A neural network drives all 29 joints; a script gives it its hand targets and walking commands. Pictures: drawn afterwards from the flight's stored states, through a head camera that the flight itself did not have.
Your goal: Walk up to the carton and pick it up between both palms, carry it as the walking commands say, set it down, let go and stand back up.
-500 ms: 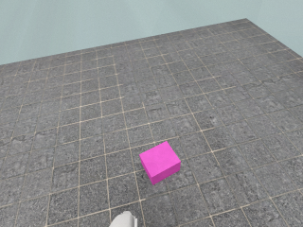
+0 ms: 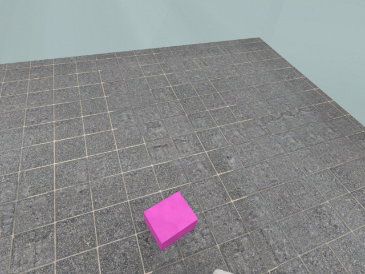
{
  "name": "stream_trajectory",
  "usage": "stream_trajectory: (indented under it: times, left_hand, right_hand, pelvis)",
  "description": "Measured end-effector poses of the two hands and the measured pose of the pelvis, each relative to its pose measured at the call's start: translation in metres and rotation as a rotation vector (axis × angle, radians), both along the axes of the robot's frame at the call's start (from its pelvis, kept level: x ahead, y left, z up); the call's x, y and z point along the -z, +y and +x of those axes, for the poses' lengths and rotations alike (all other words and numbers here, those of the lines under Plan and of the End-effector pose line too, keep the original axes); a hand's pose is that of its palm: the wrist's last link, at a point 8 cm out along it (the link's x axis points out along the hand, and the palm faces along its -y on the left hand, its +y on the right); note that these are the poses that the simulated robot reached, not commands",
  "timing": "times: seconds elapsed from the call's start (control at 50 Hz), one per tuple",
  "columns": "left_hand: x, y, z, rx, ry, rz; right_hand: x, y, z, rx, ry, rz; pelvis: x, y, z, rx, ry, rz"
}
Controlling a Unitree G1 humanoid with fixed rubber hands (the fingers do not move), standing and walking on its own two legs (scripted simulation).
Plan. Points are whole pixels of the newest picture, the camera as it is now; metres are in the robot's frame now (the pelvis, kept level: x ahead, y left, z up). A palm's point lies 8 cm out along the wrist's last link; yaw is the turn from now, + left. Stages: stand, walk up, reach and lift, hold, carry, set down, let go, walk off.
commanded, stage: walk up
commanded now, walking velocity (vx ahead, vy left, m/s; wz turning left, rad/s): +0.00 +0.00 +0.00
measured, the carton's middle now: (170, 220) +0.50 +0.01 -0.72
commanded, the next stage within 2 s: none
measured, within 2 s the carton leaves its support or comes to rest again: neither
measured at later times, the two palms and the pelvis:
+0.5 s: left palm out of the picture +0.06 +0.19 -0.14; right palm out of the picture +0.04 -0.27 -0.15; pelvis +0.04 -0.04 -0.01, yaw +1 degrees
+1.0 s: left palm out of the picture +0.04 +0.21 -0.15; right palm out of the picture +0.03 -0.23 -0.15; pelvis +0.05 -0.01 -0.01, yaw +1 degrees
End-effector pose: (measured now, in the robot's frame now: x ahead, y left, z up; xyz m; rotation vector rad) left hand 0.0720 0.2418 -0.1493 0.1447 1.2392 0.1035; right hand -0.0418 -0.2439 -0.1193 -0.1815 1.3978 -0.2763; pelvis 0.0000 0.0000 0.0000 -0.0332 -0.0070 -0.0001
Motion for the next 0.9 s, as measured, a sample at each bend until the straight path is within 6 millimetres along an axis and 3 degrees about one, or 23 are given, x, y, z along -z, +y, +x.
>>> stream_trajectory:
  times: [0.1, 0.18, 0.3, 0.42, 0.64, 0.9]
  left_hand:
    - [-0.003, -0.024, 0.027, 0.009, -0.032, 0.040]
    - [-0.009, -0.040, 0.027, -0.001, -0.034, 0.074]
    - [-0.015, -0.051, 0.021, -0.044, -0.027, 0.072]
    - [-0.010, -0.053, 0.007, -0.084, 0.006, 0.051]
    - [0.000, -0.042, -0.024, -0.106, 0.101, 0.036]
    - [0.003, -0.033, -0.026, -0.102, 0.121, 0.027]
  right_hand:
    - [0.025, -0.005, 0.005, 0.033, 0.038, 0.073]
    - [0.044, -0.013, 0.028, 0.026, 0.027, 0.115]
    - [0.044, -0.021, 0.062, -0.034, -0.004, 0.126]
    - [0.037, -0.026, 0.079, -0.070, -0.022, 0.101]
    - [0.033, -0.013, 0.083, -0.082, -0.006, 0.086]
    - [0.034, 0.011, 0.079, -0.069, 0.011, 0.108]
  pelvis:
    - [0.009, -0.019, 0.012, -0.008, -0.010, 0.033]
    - [0.013, -0.032, 0.021, -0.007, -0.019, 0.043]
    - [0.008, -0.041, 0.028, -0.015, -0.019, 0.029]
    - [0.006, -0.042, 0.033, -0.018, -0.019, 0.029]
    - [0.006, -0.032, 0.040, -0.019, -0.022, 0.031]
    - [0.006, -0.018, 0.046, -0.019, -0.024, 0.034]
